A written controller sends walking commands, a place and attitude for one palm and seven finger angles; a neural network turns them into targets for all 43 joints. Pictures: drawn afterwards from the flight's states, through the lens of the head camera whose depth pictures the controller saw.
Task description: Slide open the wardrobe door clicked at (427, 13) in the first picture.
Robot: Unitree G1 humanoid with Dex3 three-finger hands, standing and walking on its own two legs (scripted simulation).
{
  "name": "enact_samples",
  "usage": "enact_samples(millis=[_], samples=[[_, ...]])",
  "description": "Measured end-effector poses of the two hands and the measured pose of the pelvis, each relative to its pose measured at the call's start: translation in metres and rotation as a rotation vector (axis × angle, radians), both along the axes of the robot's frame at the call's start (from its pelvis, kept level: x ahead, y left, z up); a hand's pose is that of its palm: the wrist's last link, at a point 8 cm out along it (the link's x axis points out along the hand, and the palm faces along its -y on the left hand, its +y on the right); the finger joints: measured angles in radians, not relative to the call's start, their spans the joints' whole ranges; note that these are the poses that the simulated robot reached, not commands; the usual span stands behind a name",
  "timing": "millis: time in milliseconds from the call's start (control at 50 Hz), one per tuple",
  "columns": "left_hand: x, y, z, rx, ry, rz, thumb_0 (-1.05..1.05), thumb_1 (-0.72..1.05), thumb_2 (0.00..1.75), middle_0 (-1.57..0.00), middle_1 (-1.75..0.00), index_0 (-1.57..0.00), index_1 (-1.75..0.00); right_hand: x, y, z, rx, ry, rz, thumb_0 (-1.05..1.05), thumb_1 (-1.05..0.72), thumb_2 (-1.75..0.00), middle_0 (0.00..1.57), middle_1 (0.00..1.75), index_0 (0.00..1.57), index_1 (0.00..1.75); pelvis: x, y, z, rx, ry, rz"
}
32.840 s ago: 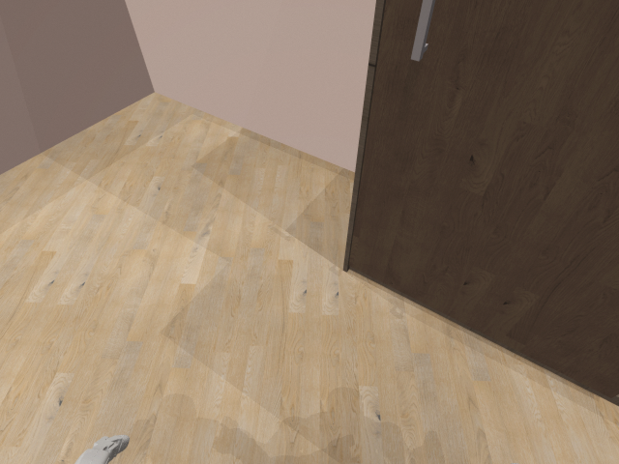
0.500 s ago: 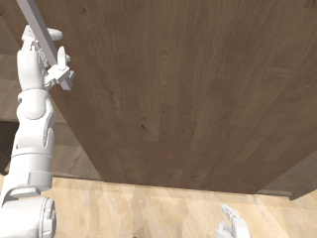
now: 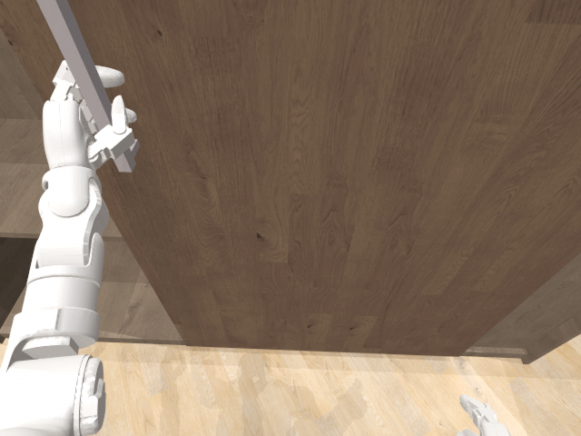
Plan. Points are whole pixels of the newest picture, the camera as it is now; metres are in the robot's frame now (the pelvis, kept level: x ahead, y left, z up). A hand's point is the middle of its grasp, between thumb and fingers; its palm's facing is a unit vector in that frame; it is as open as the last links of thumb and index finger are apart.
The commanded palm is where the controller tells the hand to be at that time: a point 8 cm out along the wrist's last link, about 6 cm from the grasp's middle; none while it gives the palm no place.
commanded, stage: stop walking and hold the door there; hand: left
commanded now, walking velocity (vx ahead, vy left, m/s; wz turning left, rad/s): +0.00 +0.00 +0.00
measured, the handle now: (97, 79) +0.45 +0.26 +0.25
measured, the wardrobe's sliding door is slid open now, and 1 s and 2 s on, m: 0.65 0.65 0.65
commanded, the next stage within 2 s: loosen the grip on the handle in 0.08 s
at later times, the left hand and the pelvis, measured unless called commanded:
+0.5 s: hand (116, 128) +0.41 +0.23 +0.22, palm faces +0.37 -0.92 -0.13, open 12.1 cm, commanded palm +0.37 +0.27 +0.20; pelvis -0.02 -0.01 -0.01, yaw +2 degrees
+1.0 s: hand (92, 125) +0.40 +0.26 +0.22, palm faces +0.37 -0.92 -0.12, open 14.7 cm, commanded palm +0.36 +0.30 +0.21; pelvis +0.00 +0.00 -0.01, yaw +1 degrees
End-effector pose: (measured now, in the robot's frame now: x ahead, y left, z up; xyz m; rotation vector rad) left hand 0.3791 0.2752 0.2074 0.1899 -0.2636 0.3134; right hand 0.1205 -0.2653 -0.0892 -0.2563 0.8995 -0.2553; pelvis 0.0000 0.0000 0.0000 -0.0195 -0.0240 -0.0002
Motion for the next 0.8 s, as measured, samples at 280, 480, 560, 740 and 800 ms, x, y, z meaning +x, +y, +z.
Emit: enact_samples(millis=[280,480,560,740,800], samples=[[0.002,0.011,0.011,-0.047,0.046,-0.019,-0.10,0.62,0.78,-0.56,-1.47,-0.35,-1.39,0.018,0.027,-0.004,0.089,-0.056,0.090,0.01,-0.90,-0.90,0.21,0.30,0.20,0.30,0.000,-0.004,-0.001,0.016,0.036,0.021],[-0.012,0.001,0.013,-0.033,0.044,0.054,-0.01,0.01,0.47,-0.43,-1.38,-0.18,-1.25,-0.010,0.003,-0.005,0.071,-0.098,0.059,0.01,-0.90,-0.90,0.21,0.30,0.20,0.30,-0.015,-0.008,-0.006,0.019,0.020,0.027],[-0.012,0.002,0.010,-0.015,0.014,0.039,0.00,-0.26,0.34,-0.40,-1.35,-0.16,-1.21,-0.033,-0.008,-0.010,0.041,-0.023,0.034,0.01,-0.90,-0.90,0.21,0.30,0.20,0.30,-0.017,-0.010,-0.007,0.016,0.026,0.030],[-0.008,0.011,0.013,0.002,0.000,0.004,0.00,-0.51,0.22,-0.36,-1.28,-0.23,-1.19,-0.053,-0.009,-0.021,0.032,0.065,-0.008,0.01,-0.91,-0.90,0.20,0.30,0.20,0.30,-0.008,-0.007,-0.006,0.010,0.036,0.024],[-0.009,0.011,0.013,-0.012,0.002,-0.005,-0.01,-0.53,0.21,-0.36,-1.26,-0.24,-1.17,-0.044,-0.003,-0.022,0.045,0.054,0.003,0.01,-0.91,-0.90,0.20,0.30,0.20,0.30,-0.004,-0.005,-0.005,0.011,0.038,0.024]])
